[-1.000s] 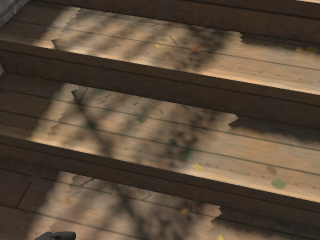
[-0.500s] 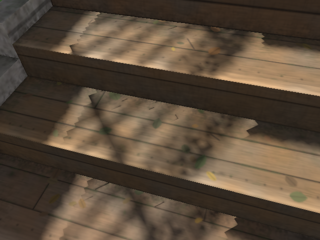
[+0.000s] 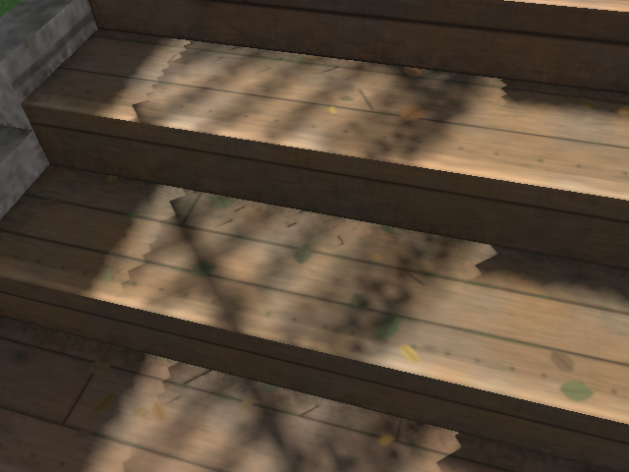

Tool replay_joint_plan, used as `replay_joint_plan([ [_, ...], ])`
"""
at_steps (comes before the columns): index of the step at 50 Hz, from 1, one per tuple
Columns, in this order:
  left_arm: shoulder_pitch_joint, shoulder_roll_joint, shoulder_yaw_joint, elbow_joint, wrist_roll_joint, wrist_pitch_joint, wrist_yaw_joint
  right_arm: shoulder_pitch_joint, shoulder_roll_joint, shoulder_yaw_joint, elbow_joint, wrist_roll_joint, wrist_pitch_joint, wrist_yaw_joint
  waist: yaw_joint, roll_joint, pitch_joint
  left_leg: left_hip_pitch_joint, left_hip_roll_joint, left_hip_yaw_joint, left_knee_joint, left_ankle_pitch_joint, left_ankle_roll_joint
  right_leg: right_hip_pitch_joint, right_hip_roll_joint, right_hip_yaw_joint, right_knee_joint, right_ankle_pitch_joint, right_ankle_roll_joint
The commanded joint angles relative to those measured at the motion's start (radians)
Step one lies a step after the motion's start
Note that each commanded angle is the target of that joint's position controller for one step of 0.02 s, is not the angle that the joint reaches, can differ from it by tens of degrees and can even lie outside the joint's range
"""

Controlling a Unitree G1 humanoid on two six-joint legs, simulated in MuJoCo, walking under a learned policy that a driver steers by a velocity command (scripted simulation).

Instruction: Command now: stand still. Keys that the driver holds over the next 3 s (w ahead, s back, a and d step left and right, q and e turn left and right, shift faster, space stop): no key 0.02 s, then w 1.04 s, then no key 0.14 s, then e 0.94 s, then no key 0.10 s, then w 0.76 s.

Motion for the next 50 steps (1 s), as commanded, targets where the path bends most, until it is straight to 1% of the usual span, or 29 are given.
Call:
replay_joint_plan([
  [1, 0.032, 0.095, 0.02, -0.012, 0.001, -0.008, 0.005, 0.047, -0.074, -0.015, -0.024, 0.0, -0.009, -0.004, 0.005, -0.035, 0.03, -0.062, 0.05, 0.004, -0.062, 0.14, 0.026, 0.011, -0.113, 0.097, -0.102, 0.096, -0.054],
  [3, 0.056, 0.091, 0.018, 0.013, 0.002, -0.008, 0.002, 0.069, -0.06, -0.008, -0.009, -0.008, -0.006, -0.003, 0.008, -0.056, 0.031, -0.057, 0.031, 0.018, -0.068, 0.023, 0.035, -0.005, -0.114, 0.121, -0.161, -0.114, -0.063],
  [7, 0.163, 0.176, 0.054, 0.053, -0.009, 0.012, -0.001, 0.038, -0.062, -0.015, -0.044, -0.007, -0.008, 0.009, 0.049, -0.178, 0.1, -0.245, -0.043, 0.138, 0.158, -0.22, 0.047, -0.014, -0.219, 0.291, -0.243, -0.565, -0.165],
  [9, 0.204, 0.159, 0.056, 0.072, -0.008, 0.008, -0.011, 0.011, -0.038, -0.008, -0.066, -0.005, -0.019, 0.019, 0.059, -0.21, 0.154, -0.265, -0.021, 0.148, 0.209, -0.21, 0.061, -0.086, -0.277, 0.353, -0.252, -0.596, -0.197],
  [12, 0.08, 0.15, 0.054, 0.056, -0.018, 0.001, -0.011, 0.185, -0.017, -0.009, -0.025, 0.0, -0.026, 0.038, -0.056, -0.191, 0.149, -0.003, -0.027, 0.138, 0.097, -0.188, 0.104, -0.299, -0.206, 0.24, -0.147, -0.534, -0.151],
  [13, 0.009, 0.13, 0.05, 0.036, -0.015, -0.007, -0.015, 0.301, -0.03, -0.012, 0.011, -0.008, -0.029, 0.035, -0.118, -0.095, 0.141, 0.195, -0.013, 0.088, 0.033, -0.211, 0.123, -0.459, -0.141, 0.158, -0.014, -0.499, -0.124],
  [14, -0.053, 0.053, 0.028, -0.004, -0.032, -0.019, -0.028, 0.402, -0.079, -0.024, 0.022, -0.005, -0.035, 0.029, -0.172, 0.108, 0.114, 0.32, 0.132, -0.162, -0.133, -0.428, 0.153, -0.608, -0.031, 0.012, 0.248, -0.388, -0.086],
  [15, -0.052, 0.053, 0.028, -0.034, -0.032, -0.029, -0.03, 0.467, -0.154, -0.045, 0.036, -0.001, -0.03, 0.03, -0.167, 0.281, 0.059, 0.304, 0.3, -0.505, -0.325, -0.68, 0.209, -0.64, 0.007, -0.038, 0.49, -0.333, -0.073],
  [16, -0.05, 0.09, 0.037, -0.044, -0.001, -0.039, -0.035, 0.376, -0.112, -0.032, 0.034, 0.0, -0.032, 0.031, -0.095, 0.168, 0.121, 0.181, 0.335, -0.587, -0.36, -0.686, 0.234, -0.627, -0.039, 0.025, 0.732, -0.227, -0.06],
  [18, 0.021, 0.051, 0.026, -0.015, 0.003, -0.057, -0.055, 0.25, -0.108, -0.021, 0.017, -0.015, -0.065, 0.035, -0.029, 0.03, 0.115, 0.141, 0.281, -0.425, -0.287, -0.49, 0.262, -0.712, -0.081, 0.008, 1.115, -0.106, -0.058],
  [22, -0.089, 0.025, 0.014, -0.102, -0.003, -0.055, -0.063, 0.274, -0.067, 0.009, 0.085, -0.02, -0.111, 0.058, -0.026, -0.014, 0.091, 0.167, 0.224, -0.237, -0.2, -0.236, 0.267, -1.0, -0.082, -0.024, 1.605, -0.091, -0.089],
  [23, -0.164, -0.024, -0.004, -0.145, -0.008, -0.043, -0.053, 0.315, -0.05, 0.018, 0.112, -0.024, -0.119, 0.063, -0.038, 0.013, 0.108, 0.177, 0.246, -0.237, -0.196, -0.212, 0.273, -1.112, -0.067, -0.044, 1.766, -0.145, -0.103],
  [27, -0.395, -0.065, -0.054, -0.304, -0.027, -0.017, -0.032, 0.335, -0.031, 0.055, 0.16, -0.016, -0.141, 0.061, -0.034, 0.038, 0.207, 0.124, 0.261, -0.184, -0.237, -0.229, 0.245, -1.419, -0.063, -0.042, 1.918, -0.282, -0.129],
  [30, -0.499, -0.067, -0.084, -0.41, -0.036, 0.001, -0.039, 0.303, -0.037, 0.069, 0.189, 0.006, -0.13, 0.041, 0.004, 0.026, 0.241, -0.06, 0.182, -0.046, -0.368, -0.027, 0.201, -1.276, -0.091, -0.128, 1.613, -0.26, -0.124],
  [31, -0.494, -0.056, -0.093, -0.418, -0.031, 0.016, -0.055, 0.3, -0.044, 0.068, 0.2, 0.026, -0.113, 0.013, 0.0, 0.011, 0.22, -0.112, 0.179, -0.007, -0.488, 0.149, 0.224, -1.08, -0.111, -0.157, 1.378, -0.206, -0.129],
  [32, -0.477, -0.058, -0.095, -0.406, -0.026, 0.029, -0.062, 0.314, -0.047, 0.071, 0.212, 0.037, -0.096, 0.002, -0.024, -0.005, 0.164, -0.091, 0.151, 0.059, -0.502, 0.384, 0.224, -0.928, -0.08, -0.217, 1.279, -0.202, -0.132],
  [33, -0.385, -0.068, -0.099, -0.379, -0.047, 0.02, -0.07, 0.209, -0.072, 0.074, 0.152, 0.056, -0.1, 0.0, 0.041, -0.003, 0.119, -0.199, 0.141, 0.13, -0.427, 0.882, 0.233, -0.595, -0.053, -0.247, 1.031, -0.161, -0.145],
  [34, -0.251, -0.046, -0.085, -0.317, -0.052, 0.023, -0.063, 0.235, -0.132, 0.055, 0.14, 0.077, -0.111, -0.005, 0.088, 0.075, -0.059, -0.122, 0.176, 0.131, -0.264, 1.438, 0.253, -0.354, 0.025, -0.27, 1.014, -0.109, -0.144],
  [36, 0.036, 0.041, -0.035, -0.226, -0.048, 0.017, -0.052, 0.196, -0.289, -0.005, 0.132, 0.09, -0.127, 0.004, 0.246, 0.217, -0.27, 0.131, 0.23, 0.112, 0.163, 1.768, 0.215, -0.167, 0.092, -0.2, 0.754, -0.165, -0.148],
  [37, 0.127, 0.121, -0.003, -0.176, -0.005, -0.001, -0.058, 0.169, -0.271, -0.023, 0.107, 0.068, -0.135, 0.023, 0.277, 0.143, -0.344, 0.052, 0.189, 0.075, 0.465, 1.578, 0.191, 0.0, 0.06, -0.035, 0.612, -0.222, -0.174],
  [38, 0.198, 0.264, 0.04, -0.121, 0.02, -0.011, -0.047, 0.177, -0.103, -0.004, 0.051, 0.044, -0.158, 0.074, 0.208, -0.227, -0.373, -0.312, -0.057, 0.026, 0.96, 0.423, 0.129, 0.186, -0.253, 0.607, 0.247, -0.222, -0.331],
  [39, 0.181, 0.287, 0.069, -0.085, -0.003, 0.003, -0.031, 0.075, -0.097, -0.02, -0.005, -0.004, -0.164, 0.1, 0.187, -0.266, -0.403, -0.449, -0.164, -0.168, 1.345, 0.11, 0.137, 0.124, -0.314, 0.991, -0.086, -0.219, -0.343],
  [40, 0.041, 0.224, 0.064, -0.071, -0.015, -0.02, -0.037, 0.04, -0.028, -0.008, -0.085, -0.024, -0.16, 0.111, 0.061, -0.135, -0.252, -0.563, -0.109, -0.177, 1.457, 0.167, 0.149, 0.008, -0.319, 0.877, -0.079, -0.445, -0.298],
  [41, -0.006, 0.111, 0.042, -0.037, -0.017, -0.037, -0.044, -0.026, 0.004, 0.001, -0.113, -0.037, -0.153, 0.108, 0.036, 0.013, -0.076, -0.636, -0.065, -0.105, 1.481, 0.212, 0.156, -0.135, -0.301, 0.745, -0.047, -0.509, -0.242],
  [42, 0.011, 0.005, 0.021, 0.02, 0.001, -0.05, -0.047, -0.038, 0.05, 0.011, -0.135, -0.039, -0.138, 0.093, 0.002, 0.089, 0.005, -0.664, -0.052, -0.099, 1.523, 0.23, 0.171, -0.266, -0.272, 0.596, 0.01, -0.415, -0.216],
  [43, 0.016, -0.036, 0.01, 0.06, 0.008, -0.067, -0.052, -0.011, 0.06, 0.015, -0.138, -0.031, -0.116, 0.081, -0.031, 0.093, 0.033, -0.675, -0.058, -0.095, 1.567, 0.196, 0.171, -0.348, -0.235, 0.473, 0.022, -0.306, -0.196],
  [45, 0.059, -0.067, 0.001, 0.124, 0.011, -0.095, -0.063, -0.035, 0.124, 0.039, -0.184, -0.005, -0.084, 0.065, -0.056, -0.008, 0.058, -0.829, -0.083, -0.138, 1.684, 0.085, 0.192, -0.322, -0.212, 0.328, -0.019, -0.152, -0.171],
  [46, 0.109, -0.048, 0.005, 0.158, 0.002, -0.106, -0.073, -0.073, 0.16, 0.059, -0.214, -0.016, -0.077, 0.058, -0.057, -0.015, 0.058, -0.911, -0.074, -0.152, 1.698, 0.092, 0.21, -0.276, -0.195, 0.261, -0.026, -0.09, -0.153],
  [50, 0.095, -0.007, -0.016, 0.115, -0.012, -0.136, -0.08, -0.165, 0.079, 0.053, -0.256, -0.006, -0.054, 0.049, -0.06, 0.011, 0.066, -0.913, -0.044, 0.028, 1.45, 0.117, 0.166, -0.317, -0.143, 0.078, -0.123, 0.171, -0.135],
])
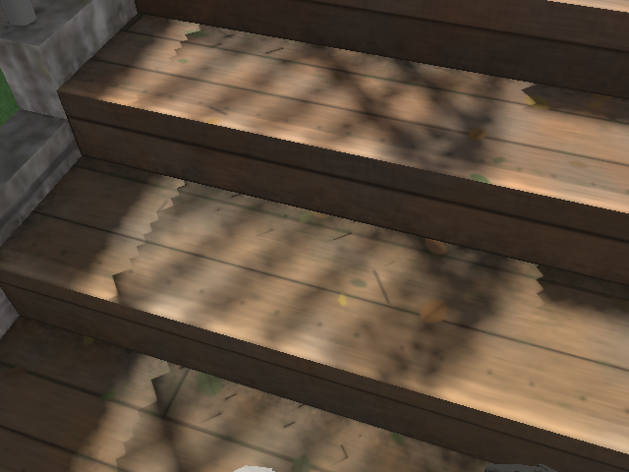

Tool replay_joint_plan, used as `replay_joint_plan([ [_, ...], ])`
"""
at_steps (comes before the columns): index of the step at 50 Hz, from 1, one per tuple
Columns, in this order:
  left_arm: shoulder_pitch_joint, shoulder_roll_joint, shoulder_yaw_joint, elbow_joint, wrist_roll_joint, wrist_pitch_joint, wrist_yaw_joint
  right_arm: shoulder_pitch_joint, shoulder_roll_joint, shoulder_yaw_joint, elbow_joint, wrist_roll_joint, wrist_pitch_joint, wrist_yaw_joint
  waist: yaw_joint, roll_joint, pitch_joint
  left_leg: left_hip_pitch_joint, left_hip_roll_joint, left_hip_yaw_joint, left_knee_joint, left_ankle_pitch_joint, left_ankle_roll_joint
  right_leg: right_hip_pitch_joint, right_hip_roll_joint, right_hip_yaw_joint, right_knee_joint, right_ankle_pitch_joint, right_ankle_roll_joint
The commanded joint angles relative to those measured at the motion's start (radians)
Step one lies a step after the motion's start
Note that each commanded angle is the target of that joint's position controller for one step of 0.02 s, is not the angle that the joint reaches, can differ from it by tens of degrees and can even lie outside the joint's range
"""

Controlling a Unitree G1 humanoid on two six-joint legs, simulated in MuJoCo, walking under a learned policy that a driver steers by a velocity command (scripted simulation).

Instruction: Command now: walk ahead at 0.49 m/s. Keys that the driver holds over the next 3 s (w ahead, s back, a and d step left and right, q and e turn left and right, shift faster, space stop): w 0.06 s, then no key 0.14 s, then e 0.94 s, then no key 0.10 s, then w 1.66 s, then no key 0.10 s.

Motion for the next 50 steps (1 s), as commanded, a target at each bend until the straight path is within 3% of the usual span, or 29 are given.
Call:
replay_joint_plan([
  [1, -0.026, 0.011, -0.021, -0.071, -0.004, -0.053, -0.004, 0.009, 0.023, 0.019, -0.043, 0.008, 0.031, -0.013, -0.032, -0.05, 0.058, -0.102, 0.006, 0.187, 0.109, -0.037, -0.022, -0.044, -0.218, 0.271, -0.404, 0.329, -0.067],
  [2, 0.055, 0.036, -0.018, -0.058, -0.013, -0.071, 0.001, -0.05, 0.042, 0.026, -0.088, -0.015, 0.033, -0.02, -0.011, -0.082, 0.095, -0.234, 0.058, 0.183, 0.136, -0.096, -0.015, 0.066, -0.24, 0.304, -0.408, 0.374, -0.069],
  [4, 0.165, 0.048, -0.017, -0.018, -0.007, -0.069, 0.007, -0.178, 0.069, 0.046, -0.138, -0.011, 0.019, -0.03, 0.028, -0.069, 0.101, -0.464, 0.088, 0.199, 0.183, -0.258, 0.017, 0.303, -0.263, 0.311, -0.395, 0.423, -0.053],
  [7, 0.268, -0.003, -0.03, 0.018, -0.009, -0.021, 0.045, -0.337, 0.054, 0.069, -0.235, -0.005, 0.019, -0.013, 0.096, -0.127, 0.109, -0.373, 0.112, 0.299, -0.115, -0.344, -0.007, 0.367, -0.217, 0.254, -0.502, 0.701, -0.045],
  [9, 0.199, -0.022, -0.033, -0.038, -0.029, 0.011, 0.07, -0.275, 0.084, 0.087, -0.21, 0.033, 0.038, 0.01, 0.079, -0.042, -0.013, 0.201, 0.03, 0.438, -0.571, -0.285, -0.001, 0.224, -0.176, 0.126, -0.55, 1.292, -0.006],
  [10, 0.184, 0.068, -0.018, -0.067, -0.023, -0.006, 0.07, -0.159, 0.072, 0.078, -0.185, 0.067, 0.034, 0.0, 0.012, -0.158, -0.114, 0.49, -0.043, 0.42, -0.66, -0.267, 0.009, 0.196, -0.235, 0.147, -0.437, 1.776, 0.004],
  [11, 0.152, 0.162, 0.01, -0.086, -0.022, -0.029, 0.063, 0.018, 0.019, 0.048, -0.132, 0.067, 0.045, -0.015, -0.087, -0.235, -0.258, 0.664, -0.057, 0.36, -0.724, -0.166, 0.024, 0.273, -0.284, 0.181, -0.309, 1.975, 0.007],
  [12, 0.224, 0.343, 0.028, 0.055, 0.092, -0.028, -0.134, -0.117, -0.035, 0.051, -0.233, 0.027, 0.131, 0.049, -0.251, -0.457, -0.24, 0.901, -0.097, 0.227, -0.869, -0.021, 0.035, -0.036, -0.397, 0.269, -0.27, 2.387, -0.029],
  [13, -0.014, 0.351, 0.07, -0.043, 0.074, -0.048, -0.174, 0.262, -0.158, -0.01, -0.059, 0.04, 0.145, 0.017, -0.339, -0.133, -0.331, 1.179, -0.003, 0.054, -1.119, 0.218, 0.104, -0.097, -0.358, 0.254, 0.087, 2.015, 0.086],
  [14, 0.271, 0.09, 0.004, -0.024, 0.142, -0.038, -0.219, 0.559, -0.193, 0.0, 0.14, 0.011, 0.12, 0.037, -0.174, 0.349, -0.778, 1.555, 0.425, -0.647, -1.274, 0.65, 0.488, -0.291, -0.093, 0.343, 0.619, 0.264, 0.14],
  [15, 0.151, 0.242, 0.074, 0.043, -0.005, 0.001, -0.194, 0.586, -0.241, -0.049, 0.112, -0.12, 0.127, 0.043, -0.291, -0.012, -0.488, 1.167, 0.419, -0.882, -1.525, 0.374, 0.419, -0.336, 0.05, 0.578, 1.191, 0.386, 0.069],
  [16, 0.064, 0.156, 0.075, 0.016, -0.029, 0.004, -0.165, 0.396, -0.248, -0.046, 0.166, -0.106, 0.09, 0.053, -0.17, -0.09, -0.195, 0.927, 0.402, -0.68, -1.562, 0.174, 0.303, -0.514, 0.064, 0.608, 1.33, 0.446, 0.047],
  [17, 0.009, 0.083, 0.06, -0.022, -0.01, 0.009, -0.125, 0.15, -0.154, -0.025, 0.168, -0.043, 0.049, 0.068, -0.061, -0.127, -0.154, 0.825, 0.366, -0.473, -1.529, 0.115, 0.255, -0.552, 0.043, 0.55, 1.365, 0.399, 0.03],
  [18, 0.007, 0.008, 0.035, -0.054, 0.025, 0.016, -0.092, 0.006, 0.003, 0.03, 0.183, -0.018, 0.021, 0.08, 0.011, -0.166, -0.172, 0.769, 0.327, -0.278, -1.509, 0.17, 0.208, -0.556, 0.008, 0.536, 1.314, 0.383, -0.023],
  [20, 0.005, -0.041, 0.012, -0.068, 0.02, 0.048, -0.08, -0.109, 0.173, 0.089, 0.196, -0.032, -0.018, 0.08, 0.108, -0.12, -0.141, 0.638, 0.234, 0.019, -1.546, 0.203, 0.079, -0.524, -0.093, 0.463, 1.176, 0.386, -0.063],
  [22, -0.099, -0.067, -0.007, -0.125, 0.028, 0.041, -0.081, -0.032, 0.09, 0.064, 0.223, -0.046, -0.054, 0.042, 0.116, -0.057, -0.138, 0.644, 0.201, 0.187, -1.567, 0.303, 0.058, -0.562, -0.131, 0.389, 1.102, 0.324, -0.04],
  [24, -0.177, -0.021, -0.006, -0.143, 0.013, 0.04, -0.095, 0.004, -0.031, 0.025, 0.193, -0.039, -0.058, 0.015, 0.078, 0.03, -0.145, 0.628, 0.168, 0.279, -1.59, 0.22, 0.082, -0.588, -0.126, 0.292, 1.131, 0.235, 0.031],
  [27, -0.18, 0.072, 0.02, -0.124, 0.001, 0.038, -0.1, 0.013, -0.135, -0.003, 0.149, -0.056, -0.057, 0.028, 0.056, 0.123, -0.128, 0.592, 0.206, 0.288, -1.641, 0.241, 0.12, -0.549, -0.086, 0.21, 1.337, 0.192, 0.089],
  [30, -0.28, 0.133, 0.038, -0.169, 0.001, 0.035, -0.054, 0.076, -0.145, -0.002, 0.145, -0.066, -0.053, 0.033, 0.0, 0.041, -0.088, 0.853, 0.338, 0.198, -1.629, 0.352, 0.185, -0.756, -0.087, 0.375, 1.316, 0.221, 0.091],
  [33, -0.265, 0.144, 0.053, -0.169, 0.016, 0.058, -0.028, 0.0, -0.111, 0.012, 0.097, -0.048, -0.06, 0.05, 0.031, 0.004, -0.127, 0.978, 0.375, 0.239, -1.621, 0.506, 0.193, -0.722, -0.122, 0.407, 1.138, 0.262, 0.156],
  [36, -0.256, 0.099, 0.045, -0.191, 0.039, 0.085, -0.052, -0.242, -0.161, 0.001, -0.004, -0.018, -0.083, 0.044, 0.111, 0.036, -0.162, 0.799, 0.27, 0.431, -1.634, 0.458, 0.061, -0.278, -0.207, 0.187, 0.591, 0.202, 0.243],
  [39, -0.359, 0.033, 0.003, -0.289, 0.03, 0.081, -0.05, -0.015, -0.303, -0.079, 0.084, -0.012, -0.06, 0.01, -0.016, 0.071, -0.096, 1.068, 0.439, 0.297, -1.549, 0.587, 0.137, -0.311, -0.186, 0.161, 0.16, -0.031, 0.246],
  [41, -0.267, 0.029, -0.01, -0.288, 0.007, 0.043, -0.049, 0.066, -0.298, -0.089, 0.105, -0.021, -0.004, 0.008, -0.01, 0.037, -0.091, 1.17, 0.526, 0.222, -1.482, 0.451, 0.137, -0.269, -0.15, 0.144, -0.141, 0.18, 0.189],
  [43, -0.265, 0.123, 0.027, -0.301, 0.009, -0.008, 0.0, 0.101, -0.177, -0.071, 0.103, -0.014, 0.006, 0.019, -0.03, -0.042, -0.177, 1.061, 0.357, 0.312, -1.262, 0.162, -0.032, -0.049, -0.105, 0.213, -0.222, 0.714, 0.025],
  [44, -0.221, 0.254, 0.057, -0.305, 0.003, -0.021, 0.024, 0.109, -0.068, -0.04, 0.033, -0.011, -0.007, 0.008, -0.072, -0.232, -0.314, 0.804, 0.192, 0.417, -1.055, -0.237, -0.159, 0.235, -0.321, 0.525, -0.19, 1.243, -0.241],
  [45, -0.109, 0.306, 0.086, -0.293, 0.015, -0.02, 0.025, -0.009, -0.095, -0.038, -0.027, 0.019, -0.025, -0.003, 0.051, -0.264, -0.284, 0.471, 0.056, 0.356, -0.877, -0.564, -0.227, 0.464, -0.429, 0.69, -0.238, 1.252, -0.337],
  [46, 0.029, 0.287, 0.092, -0.224, 0.045, -0.024, 0.01, -0.181, -0.114, -0.035, -0.056, 0.008, -0.024, 0.005, 0.148, -0.229, -0.249, 0.257, 0.038, 0.252, -0.578, -0.614, -0.208, 0.534, -0.395, 0.654, -0.211, 1.141, -0.277],
  [48, 0.038, 0.234, 0.086, -0.185, 0.019, -0.007, -0.015, -0.259, -0.162, -0.049, -0.076, -0.012, -0.015, 0.004, 0.17, -0.192, -0.193, 0.035, 0.051, 0.123, -0.015, -0.654, -0.133, 0.469, -0.394, 0.593, -0.153, 1.144, -0.201],
  [50, -0.097, 0.128, 0.039, -0.208, 0.025, 0.034, -0.022, -0.185, -0.13, -0.035, -0.086, -0.014, -0.018, -0.011, 0.059, -0.042, -0.119, 0.031, 0.082, 0.067, -0.072, -0.464, -0.073, 0.253, -0.366, 0.536, -0.205, 0.912, -0.177],
])
Over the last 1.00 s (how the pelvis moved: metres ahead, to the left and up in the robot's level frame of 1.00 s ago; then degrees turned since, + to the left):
0.39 -0.01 0.14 1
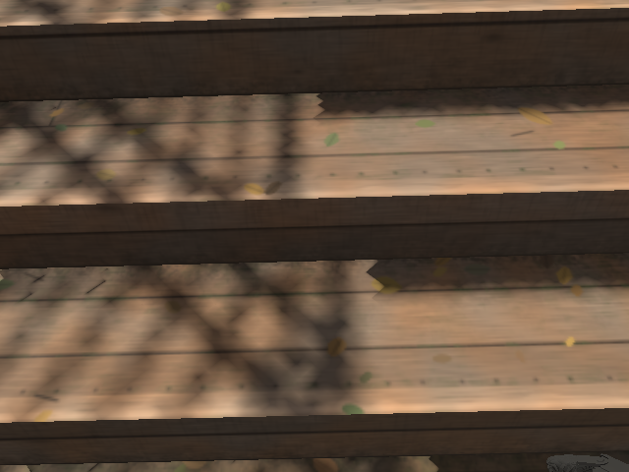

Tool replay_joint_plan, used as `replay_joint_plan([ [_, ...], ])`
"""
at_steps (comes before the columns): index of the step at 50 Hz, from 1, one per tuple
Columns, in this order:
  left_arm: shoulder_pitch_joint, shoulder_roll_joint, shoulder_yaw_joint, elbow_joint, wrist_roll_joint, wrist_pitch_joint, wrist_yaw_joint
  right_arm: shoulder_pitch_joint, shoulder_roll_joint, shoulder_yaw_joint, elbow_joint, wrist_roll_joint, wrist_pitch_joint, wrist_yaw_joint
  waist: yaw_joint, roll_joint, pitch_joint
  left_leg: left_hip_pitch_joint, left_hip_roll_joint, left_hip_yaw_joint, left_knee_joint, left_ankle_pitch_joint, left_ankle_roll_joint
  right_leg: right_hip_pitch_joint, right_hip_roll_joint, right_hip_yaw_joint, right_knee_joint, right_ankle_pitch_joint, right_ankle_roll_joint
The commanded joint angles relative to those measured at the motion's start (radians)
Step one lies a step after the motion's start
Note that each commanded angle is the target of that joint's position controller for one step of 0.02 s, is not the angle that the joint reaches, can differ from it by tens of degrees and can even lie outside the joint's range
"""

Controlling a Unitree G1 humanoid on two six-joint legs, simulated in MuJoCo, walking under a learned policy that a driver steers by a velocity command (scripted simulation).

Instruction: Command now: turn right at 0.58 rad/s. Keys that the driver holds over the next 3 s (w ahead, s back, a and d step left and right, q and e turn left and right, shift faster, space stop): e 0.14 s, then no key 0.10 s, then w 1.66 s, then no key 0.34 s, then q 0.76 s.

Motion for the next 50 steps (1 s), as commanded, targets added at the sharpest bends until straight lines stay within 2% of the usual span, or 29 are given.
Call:
replay_joint_plan([
  [1, -0.014, 0.075, -0.002, -0.049, 0.003, 0.035, -0.008, -0.115, 0.005, 0.018, -0.144, -0.004, -0.013, -0.019, -0.059, -0.03, -0.04, -0.337, 0.012, -0.136, 0.211, 0.088, 0.057, 0.201, -0.283, 0.303, -0.115, 0.747, -0.276],
  [3, -0.032, 0.102, -0.001, -0.075, 0.012, 0.032, 0.004, -0.077, 0.013, 0.033, -0.171, 0.006, 0.002, -0.013, -0.071, -0.121, -0.079, -0.34, -0.035, -0.12, 0.469, 0.044, 0.044, 0.134, -0.278, 0.318, -0.152, 0.705, -0.297],
  [4, -0.016, 0.1, -0.003, -0.079, 0.024, 0.023, 0.012, -0.076, -0.001, 0.036, -0.176, 0.015, 0.008, -0.015, -0.058, -0.097, -0.073, -0.405, -0.038, -0.128, 0.497, 0.051, 0.034, 0.156, -0.274, 0.317, -0.153, 0.648, -0.284],
  [6, 0.064, 0.103, -0.009, -0.07, 0.031, 0.001, 0.026, -0.108, 0.0, 0.055, -0.202, 0.003, 0.011, -0.016, -0.007, -0.07, -0.057, -0.526, -0.025, -0.136, 0.465, 0.072, 0.02, 0.218, -0.248, 0.314, -0.128, 0.553, -0.248],
  [9, 0.133, 0.131, -0.007, -0.069, 0.032, -0.02, 0.045, -0.112, 0.024, 0.076, -0.224, -0.01, 0.016, -0.011, 0.023, -0.145, -0.04, -0.562, -0.009, -0.117, 0.505, 0.082, 0.001, 0.17, -0.243, 0.332, -0.142, 0.472, -0.231],
  [13, 0.242, 0.12, -0.011, -0.035, 0.042, -0.033, 0.068, -0.198, 0.052, 0.114, -0.261, -0.026, 0.025, -0.011, 0.082, -0.142, 0.005, -0.847, 0.036, -0.194, 0.557, -0.008, 0.018, 0.312, -0.303, 0.424, -0.143, 0.221, -0.204],
  [15, 0.242, 0.126, -0.01, -0.015, 0.048, -0.028, 0.052, -0.141, 0.077, 0.131, -0.23, -0.047, 0.02, 0.012, 0.054, -0.135, 0.052, -0.82, 0.075, -0.188, 0.503, 0.056, 0.061, 0.207, -0.286, 0.426, -0.203, -0.097, -0.181],
  [16, 0.238, 0.152, -0.008, -0.008, 0.045, -0.013, 0.036, -0.164, 0.051, 0.13, -0.243, -0.054, 0.028, 0.014, 0.036, -0.077, 0.05, -0.81, 0.115, -0.199, 0.294, 0.083, 0.054, 0.157, -0.294, 0.474, -0.231, -0.254, -0.172],
  [18, 0.086, 0.239, 0.011, -0.058, 0.047, -0.006, 0.014, -0.108, 0.038, 0.125, -0.22, -0.041, 0.037, 0.037, -0.068, -0.107, 0.029, -0.428, 0.12, -0.112, 0.126, 0.116, 0.039, -0.153, -0.264, 0.396, -0.322, -0.313, -0.131],
  [19, -0.018, 0.286, 0.025, -0.079, 0.023, -0.007, -0.002, -0.112, 0.002, 0.121, -0.219, -0.014, 0.051, 0.044, -0.133, -0.115, 0.026, -0.153, 0.083, -0.131, -0.011, -0.103, 0.019, -0.358, -0.298, 0.362, -0.414, -0.288, -0.115],
  [20, -0.025, 0.318, 0.041, -0.09, -0.017, -0.009, -0.015, -0.16, -0.033, 0.112, -0.203, -0.007, 0.072, 0.071, -0.11, -0.147, 0.011, -0.074, 0.008, 0.0, -0.13, -0.306, -0.033, -0.328, -0.304, 0.326, -0.485, -0.315, -0.15],
  [22, -0.13, 0.284, 0.034, -0.119, 0.015, -0.01, -0.036, 0.031, -0.062, 0.096, -0.085, -0.003, 0.05, 0.074, -0.146, -0.2, -0.036, -0.096, 0.001, -0.122, -0.433, -0.111, 0.001, -0.042, -0.31, 0.302, -0.345, -0.253, -0.089],
  [23, -0.055, 0.194, 0.013, -0.118, 0.072, -0.007, -0.043, 0.13, -0.158, 0.059, -0.022, 0.031, 0.015, 0.051, -0.104, -0.019, -0.107, 0.081, 0.007, -0.332, -0.516, -0.07, 0.087, -0.122, -0.209, 0.208, -0.2, -0.21, -0.028],
  [24, 0.05, 0.046, -0.014, -0.101, 0.108, 0.005, -0.064, 0.316, -0.274, 0.006, 0.057, 0.023, -0.013, 0.039, -0.137, 0.309, -0.138, 0.442, 0.178, -0.825, -0.782, -0.024, 0.29, -0.438, -0.021, 0.147, 0.172, -0.167, 0.037],
  [25, 0.125, -0.015, -0.015, -0.066, 0.068, 0.017, -0.042, 0.519, -0.287, -0.005, 0.141, 0.001, -0.031, 0.047, -0.192, 0.404, -0.221, 0.66, 0.252, -1.038, -0.973, 0.112, 0.242, -0.545, 0.11, 0.339, 0.531, -0.014, -0.024],
  [26, 0.104, 0.003, 0.007, -0.036, 0.03, 0.016, -0.029, 0.549, -0.272, 0.014, 0.189, -0.009, -0.043, 0.065, -0.18, 0.382, -0.133, 0.503, 0.245, -1.029, -1.0, 0.08, 0.114, -0.591, 0.148, 0.412, 0.905, 0.128, -0.043],
  [27, 0.027, 0.055, 0.022, -0.036, -0.003, 0.011, -0.011, 0.465, -0.235, 0.019, 0.191, -0.004, -0.048, 0.072, -0.163, 0.296, 0.005, 0.275, 0.213, -0.92, -0.908, 0.095, 0.075, -0.612, 0.114, 0.394, 1.117, 0.196, -0.061],
  [29, 0.013, 0.104, -0.003, -0.009, 0.011, 0.023, -0.001, 0.155, -0.113, 0.036, 0.152, 0.023, -0.023, 0.061, -0.062, 0.136, -0.008, 0.043, 0.155, -0.704, -0.842, -0.01, 0.146, -0.51, 0.054, 0.229, 1.323, 0.237, -0.064],
  [30, 0.036, 0.104, -0.01, -0.001, 0.005, 0.023, -0.008, 0.051, -0.044, 0.054, 0.122, 0.01, -0.007, 0.044, -0.034, 0.064, -0.011, -0.032, 0.139, -0.652, -0.876, -0.038, 0.127, -0.455, 0.05, 0.198, 1.346, 0.245, -0.06],
  [31, 0.056, 0.1, -0.015, 0.013, -0.002, 0.024, -0.016, 0.026, -0.008, 0.065, 0.124, 0.001, 0.001, 0.03, -0.025, 0.016, 0.007, -0.059, 0.139, -0.638, -0.926, -0.027, 0.109, -0.433, 0.044, 0.196, 1.306, 0.255, -0.06],
  [32, 0.058, 0.127, -0.009, 0.028, 0.012, 0.022, -0.018, 0.045, 0.011, 0.072, 0.123, 0.004, -0.003, 0.025, -0.038, 0.01, -0.004, -0.053, 0.132, -0.624, -0.942, 0.006, 0.109, -0.408, 0.037, 0.185, 1.256, 0.249, -0.05],
  [37, -0.061, 0.187, -0.01, 0.026, 0.057, 0.013, -0.017, 0.118, -0.019, 0.078, 0.126, -0.002, -0.053, 0.008, -0.117, 0.053, -0.022, 0.027, 0.076, -0.457, -0.876, 0.142, 0.196, -0.402, 0.064, 0.154, 1.171, 0.216, -0.021],
  [38, -0.241, 0.062, -0.022, -0.102, -0.008, 0.057, 0.007, 0.324, -0.038, 0.035, 0.243, -0.037, -0.041, -0.037, -0.071, -0.071, 0.094, 0.192, 0.124, -0.433, -0.878, 0.018, 0.173, -0.497, 0.07, -0.027, 1.037, 0.068, -0.003],
  [39, -0.312, 0.032, -0.035, -0.128, -0.013, 0.07, 0.021, 0.443, -0.022, 0.033, 0.261, -0.043, -0.043, -0.058, -0.138, -0.041, 0.118, 0.285, 0.111, -0.429, -0.897, 0.031, 0.177, -0.553, 0.065, -0.03, 0.996, -0.009, 0.006],
  [40, -0.334, 0.017, -0.037, -0.138, -0.011, 0.073, 0.025, 0.48, -0.01, 0.027, 0.259, -0.049, -0.043, -0.07, -0.158, 0.056, 0.099, 0.365, 0.118, -0.458, -0.897, 0.06, 0.203, -0.594, 0.077, -0.023, 1.071, -0.06, 0.011],
  [43, -0.346, 0.078, -0.021, -0.182, 0.015, 0.082, 0.027, 0.423, -0.014, 0.007, 0.2, -0.03, -0.05, -0.064, -0.139, 0.125, 0.072, 0.436, 0.144, -0.51, -0.952, 0.159, 0.217, -0.626, 0.042, -0.003, 1.103, -0.028, 0.034],
  [47, -0.378, 0.069, -0.021, -0.248, 0.007, 0.105, 0.023, 0.364, -0.006, -0.011, 0.137, -0.027, -0.05, -0.067, -0.112, 0.083, 0.094, 0.356, 0.143, -0.497, -0.954, 0.177, 0.233, -0.572, 0.001, -0.029, 1.0, -0.062, 0.081],
  [48, -0.407, 0.06, -0.025, -0.277, 0.01, 0.114, 0.021, 0.346, 0.006, -0.016, 0.114, -0.021, -0.043, -0.077, -0.112, 0.075, 0.103, 0.302, 0.151, -0.514, -0.956, 0.162, 0.228, -0.543, -0.028, 0.05, 0.933, -0.09, 0.087],
  [50, -0.41, 0.064, -0.022, -0.311, 0.005, 0.127, 0.022, 0.3, -0.014, -0.029, 0.066, -0.025, -0.038, -0.083, -0.103, 0.086, 0.094, 0.298, 0.169, -0.528, -0.947, 0.199, 0.244, -0.527, -0.03, 0.023, 0.897, -0.077, 0.101],
])
Over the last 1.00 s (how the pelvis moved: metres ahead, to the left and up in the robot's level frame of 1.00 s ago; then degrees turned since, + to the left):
0.35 -0.07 0.19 -23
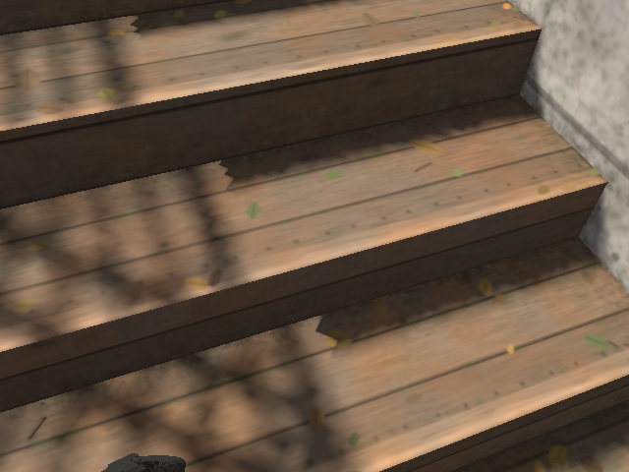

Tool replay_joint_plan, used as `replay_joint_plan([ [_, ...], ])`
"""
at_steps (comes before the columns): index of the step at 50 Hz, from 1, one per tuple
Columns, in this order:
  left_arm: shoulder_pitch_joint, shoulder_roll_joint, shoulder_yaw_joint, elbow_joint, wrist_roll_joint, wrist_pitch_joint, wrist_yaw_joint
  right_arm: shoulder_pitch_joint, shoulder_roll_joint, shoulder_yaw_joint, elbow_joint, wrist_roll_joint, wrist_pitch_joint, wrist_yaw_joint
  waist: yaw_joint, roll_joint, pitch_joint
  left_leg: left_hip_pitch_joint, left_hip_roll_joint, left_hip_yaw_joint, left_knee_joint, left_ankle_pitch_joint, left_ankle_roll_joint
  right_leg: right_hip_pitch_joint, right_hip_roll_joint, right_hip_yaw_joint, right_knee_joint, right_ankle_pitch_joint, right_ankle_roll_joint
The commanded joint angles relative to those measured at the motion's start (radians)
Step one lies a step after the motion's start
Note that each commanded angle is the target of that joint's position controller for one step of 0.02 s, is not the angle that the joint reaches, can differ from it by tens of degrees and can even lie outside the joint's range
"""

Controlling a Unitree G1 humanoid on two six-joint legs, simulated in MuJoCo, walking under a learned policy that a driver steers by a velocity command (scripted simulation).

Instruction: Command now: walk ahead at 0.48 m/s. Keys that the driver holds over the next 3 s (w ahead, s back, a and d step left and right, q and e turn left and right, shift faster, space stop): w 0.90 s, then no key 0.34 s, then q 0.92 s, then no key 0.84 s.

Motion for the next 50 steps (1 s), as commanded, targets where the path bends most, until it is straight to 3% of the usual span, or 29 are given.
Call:
replay_joint_plan([
  [1, -0.091, 0.088, 0.027, -0.142, -0.004, 0.005, 0.004, -0.061, -0.165, -0.054, -0.127, 0.001, -0.007, -0.016, 0.039, 0.128, -0.009, 0.113, 0.271, -0.513, -0.325, 0.387, 0.084, -0.115, -0.049, 0.048, -0.061, -0.024, 0.024],
  [3, -0.126, 0.066, 0.025, -0.179, 0.0, 0.003, 0.006, -0.067, -0.166, -0.066, -0.17, -0.004, -0.001, -0.023, 0.017, 0.122, -0.026, 0.124, 0.281, -0.531, -0.289, 0.417, 0.093, -0.116, -0.054, 0.026, -0.091, -0.085, 0.031],
  [6, -0.032, 0.026, 0.008, -0.183, -0.072, 0.009, -0.009, -0.037, -0.187, -0.069, -0.2, -0.014, 0.057, -0.039, 0.017, 0.202, -0.033, 0.013, 0.191, -0.366, -0.329, 0.424, 0.009, 0.274, -0.034, -0.136, -0.691, -0.501, 0.027],
  [7, 0.136, 0.024, 0.016, -0.127, -0.082, 0.002, -0.007, -0.066, -0.189, -0.069, -0.2, -0.001, 0.07, -0.037, 0.086, 0.158, -0.089, -0.019, 0.138, -0.295, -0.168, 0.375, -0.043, 0.518, -0.032, -0.157, -0.855, -0.123, 0.02],
  [8, 0.328, 0.042, 0.031, -0.046, -0.055, -0.015, 0.002, -0.116, -0.147, -0.058, -0.229, 0.008, 0.076, -0.019, 0.166, 0.01, -0.151, -0.196, 0.038, -0.165, 0.069, 0.249, -0.098, 0.805, -0.04, -0.112, -0.876, 0.107, -0.009],
  [9, 0.255, 0.154, 0.056, -0.072, 0.006, -0.031, 0.024, -0.186, -0.094, -0.026, -0.36, 0.048, 0.081, -0.001, 0.136, -0.369, -0.173, -0.429, -0.033, -0.031, 0.32, 0.166, -0.2, 0.855, -0.254, 0.349, -0.886, 0.083, -0.136],
  [10, 0.195, 0.111, 0.043, -0.14, 0.016, -0.031, 0.035, -0.225, -0.118, -0.032, -0.369, 0.028, 0.081, 0.003, 0.135, -0.173, -0.131, -0.378, -0.004, -0.139, 0.466, 0.213, -0.209, 0.659, -0.329, 0.509, -1.013, -0.045, -0.192],
  [12, 0.084, 0.085, 0.024, -0.199, 0.037, -0.056, 0.044, -0.223, -0.142, -0.039, -0.399, 0.043, 0.094, 0.028, 0.062, 0.003, 0.006, -0.292, 0.04, -0.149, 0.495, 0.279, -0.2, 0.411, -0.319, 0.42, -1.074, -0.01, -0.208],
  [16, 0.103, 0.12, 0.034, -0.174, 0.038, -0.108, 0.034, -0.122, -0.195, -0.044, -0.415, 0.034, 0.116, 0.037, -0.022, -0.009, 0.029, -0.152, 0.063, -0.097, 0.242, 0.208, -0.175, 0.335, -0.244, 0.245, -1.113, -0.039, -0.214],
  [20, 0.178, 0.144, 0.044, -0.128, 0.012, -0.105, 0.026, -0.116, -0.192, -0.031, -0.388, 0.046, 0.098, 0.05, 0.009, -0.053, -0.026, 0.164, 0.047, 0.056, -0.225, 0.267, -0.134, 0.362, -0.199, 0.114, -1.144, 0.119, -0.217],
  [21, 0.158, 0.143, 0.043, -0.124, 0.001, -0.098, 0.024, -0.061, -0.171, -0.024, -0.363, 0.037, 0.088, 0.053, -0.023, -0.036, -0.017, 0.294, 0.024, 0.082, -0.387, 0.341, -0.117, 0.316, -0.164, 0.062, -1.094, 0.124, -0.192],
  [22, 0.067, 0.141, 0.045, -0.129, -0.012, -0.097, 0.02, 0.161, -0.161, -0.028, -0.282, 0.015, 0.077, 0.049, -0.149, 0.019, -0.046, 0.599, -0.009, 0.102, -0.498, 0.445, -0.076, 0.148, -0.107, -0.008, -0.913, 0.203, -0.151],
  [23, -0.062, 0.089, 0.036, -0.157, -0.032, -0.096, 0.01, 0.346, -0.201, -0.05, -0.218, 0.001, 0.064, 0.043, -0.263, 0.222, -0.053, 0.819, 0.129, -0.143, -0.563, 0.428, 0.03, -0.09, 0.019, -0.096, -0.476, 0.055, -0.104],
  [24, -0.022, 0.039, 0.02, -0.209, -0.046, -0.082, -0.006, 0.157, -0.266, -0.055, -0.278, 0.003, 0.056, 0.027, -0.11, 0.33, 0.004, 0.682, 0.303, -0.593, -0.745, 0.079, 0.103, -0.289, 0.042, -0.018, -0.33, -0.036, -0.075],
  [25, 0.016, 0.064, 0.033, -0.214, -0.013, -0.076, -0.013, 0.056, -0.272, -0.062, -0.329, 0.012, 0.047, 0.025, -0.049, 0.21, 0.055, 0.515, 0.403, -0.707, -0.811, -0.101, 0.152, -0.303, -0.018, 0.067, -0.173, -0.007, -0.056],
  [27, 0.079, 0.097, 0.038, -0.195, 0.014, -0.077, -0.028, -0.013, -0.246, -0.05, -0.326, 0.031, 0.024, 0.03, 0.03, 0.051, 0.088, 0.373, 0.386, -0.623, -0.835, -0.039, 0.131, -0.276, -0.053, 0.05, -0.095, 0.039, -0.038],
  [31, 0.108, 0.083, 0.043, -0.136, 0.001, -0.066, -0.044, 0.012, -0.223, -0.039, -0.237, 0.048, -0.032, 0.033, 0.051, 0.024, 0.082, 0.367, 0.311, -0.418, -0.85, 0.266, 0.093, -0.29, -0.087, 0.014, -0.039, 0.202, -0.058],
  [32, 0.065, 0.044, 0.0, -0.073, -0.021, -0.07, -0.055, 0.071, -0.121, 0.019, -0.133, -0.056, -0.02, 0.09, -0.038, 0.23, -0.001, 0.328, 0.326, -0.406, -0.739, 0.338, 0.184, -0.442, 0.014, 0.121, 0.373, 0.186, -0.16],
  [33, 0.088, 0.025, 0.027, -0.136, 0.001, -0.064, -0.026, 0.105, -0.209, -0.034, -0.166, 0.041, -0.034, 0.065, 0.05, 0.049, 0.072, 0.453, 0.315, -0.392, -0.799, 0.231, 0.117, -0.517, -0.069, 0.021, 0.308, 0.128, -0.122],
  [36, -0.067, -0.014, 0.008, -0.189, -0.003, -0.06, 0.005, 0.207, -0.173, -0.02, -0.088, 0.043, -0.051, 0.061, -0.001, 0.022, 0.14, 0.469, 0.336, -0.37, -0.811, 0.265, 0.115, -0.715, -0.078, -0.009, 0.543, 0.022, -0.118],
  [37, -0.105, -0.012, -0.048, -0.132, -0.039, -0.065, -0.012, 0.285, -0.02, 0.06, 0.035, -0.099, -0.024, 0.122, -0.083, 0.224, 0.052, 0.527, 0.339, -0.353, -0.757, 0.343, 0.149, -0.902, -0.031, 0.116, 0.71, 0.093, -0.254],
  [38, -0.172, -0.052, -0.012, -0.248, -0.012, -0.064, 0.003, 0.258, -0.169, -0.018, -0.026, 0.031, -0.053, 0.077, 0.005, 0.075, 0.191, 0.539, 0.36, -0.327, -0.824, 0.344, 0.095, -0.886, -0.089, -0.02, 0.632, -0.045, -0.166],
  [42, -0.374, -0.062, -0.048, -0.394, -0.034, -0.059, 0.001, 0.277, -0.168, -0.006, 0.066, 0.05, -0.046, 0.036, -0.028, 0.118, 0.232, 0.483, 0.336, -0.201, -1.001, 0.57, 0.035, -0.833, -0.174, -0.103, 0.326, -0.235, -0.155],
  [44, -0.317, -0.096, -0.067, -0.403, -0.037, -0.047, -0.029, 0.25, -0.155, 0.001, 0.061, 0.081, -0.019, 0.033, -0.022, 0.105, 0.141, 0.281, 0.311, -0.069, -1.151, 0.898, 0.048, -0.235, -0.157, -0.193, -0.026, -0.075, -0.225],
  [45, -0.176, -0.081, -0.053, -0.344, -0.054, -0.046, -0.031, 0.154, -0.162, 0.014, 0.024, 0.091, -0.018, 0.039, 0.06, 0.12, 0.032, 0.228, 0.284, 0.014, -1.031, 1.495, 0.045, 0.082, -0.068, -0.265, -0.13, -0.064, -0.248],
  [47, 0.238, 0.0, 0.004, -0.203, -0.059, -0.036, -0.005, 0.129, -0.354, -0.037, 0.001, 0.104, -0.041, 0.054, 0.231, 0.24, -0.268, 0.379, 0.328, -0.008, -0.605, 2.185, 0.017, 0.47, 0.038, -0.244, -0.26, 0.004, -0.247],
  [48, 0.366, 0.053, 0.026, -0.164, -0.041, -0.044, 0.005, 0.088, -0.386, -0.061, -0.009, 0.125, -0.063, 0.074, 0.3, 0.237, -0.351, 0.418, 0.301, -0.019, -0.37, 2.141, -0.041, 0.611, 0.035, -0.16, -0.469, 0.133, -0.25],
  [49, 0.425, 0.137, 0.061, -0.1, -0.022, -0.055, 0.027, 0.155, -0.293, -0.048, -0.029, 0.139, -0.088, 0.094, 0.269, 0.084, -0.402, 0.101, 0.178, -0.078, -0.008, 1.59, -0.098, 0.856, -0.156, 0.248, -0.626, 0.055, -0.327],
  [50, 0.44, 0.255, 0.097, -0.072, -0.024, -0.041, 0.034, 0.139, -0.222, -0.051, -0.07, 0.121, -0.083, 0.117, 0.244, -0.189, -0.487, -0.046, -0.048, -0.139, 0.485, 0.567, -0.145, 0.872, -0.396, 0.743, -0.95, 0.429, -0.418],
])
Over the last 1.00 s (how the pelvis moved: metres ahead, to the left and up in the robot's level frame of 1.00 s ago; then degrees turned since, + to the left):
0.11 0.19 0.11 -13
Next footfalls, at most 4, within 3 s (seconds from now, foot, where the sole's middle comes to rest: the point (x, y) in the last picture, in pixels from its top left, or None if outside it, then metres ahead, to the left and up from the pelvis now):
0.14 right None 0.12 -0.14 -0.71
0.44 left None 0.15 0.03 -0.71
0.96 right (405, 379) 0.59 -0.19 -0.54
1.80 left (247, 233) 0.81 0.10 -0.36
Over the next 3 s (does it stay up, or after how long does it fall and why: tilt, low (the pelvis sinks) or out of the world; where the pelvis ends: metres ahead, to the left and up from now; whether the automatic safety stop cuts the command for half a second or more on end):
stays up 0.84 -0.04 0.41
